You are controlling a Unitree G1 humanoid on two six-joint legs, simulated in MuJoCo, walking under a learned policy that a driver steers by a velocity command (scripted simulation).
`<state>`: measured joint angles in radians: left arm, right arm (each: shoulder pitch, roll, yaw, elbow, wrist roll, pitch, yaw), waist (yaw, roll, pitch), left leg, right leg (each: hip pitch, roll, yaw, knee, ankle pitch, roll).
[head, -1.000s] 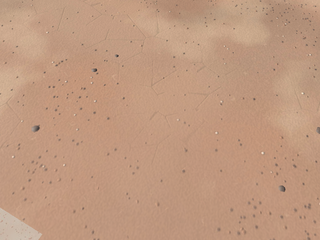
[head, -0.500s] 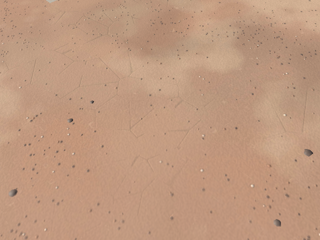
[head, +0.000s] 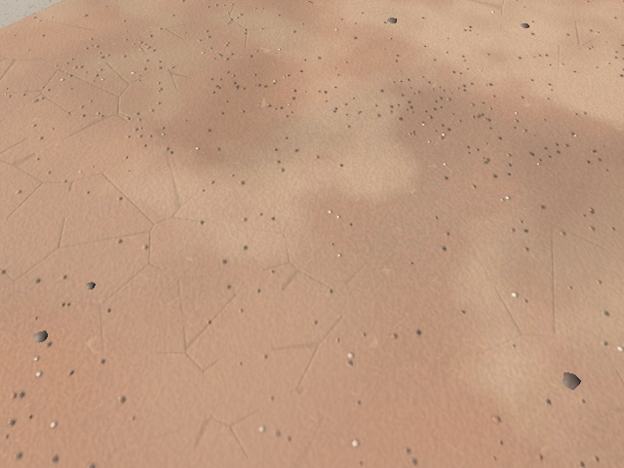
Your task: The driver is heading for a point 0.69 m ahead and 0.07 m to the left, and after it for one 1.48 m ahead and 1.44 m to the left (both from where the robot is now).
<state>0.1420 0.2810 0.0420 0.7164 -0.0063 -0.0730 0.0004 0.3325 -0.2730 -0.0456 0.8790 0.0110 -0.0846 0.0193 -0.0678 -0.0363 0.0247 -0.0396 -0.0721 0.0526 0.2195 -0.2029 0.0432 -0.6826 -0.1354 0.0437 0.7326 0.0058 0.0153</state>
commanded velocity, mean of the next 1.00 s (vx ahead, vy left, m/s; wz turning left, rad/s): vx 0.26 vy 0.00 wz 0.00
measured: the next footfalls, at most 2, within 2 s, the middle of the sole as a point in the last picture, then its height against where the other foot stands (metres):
right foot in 0.16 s outside the picture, level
left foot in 0.62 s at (278, 462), level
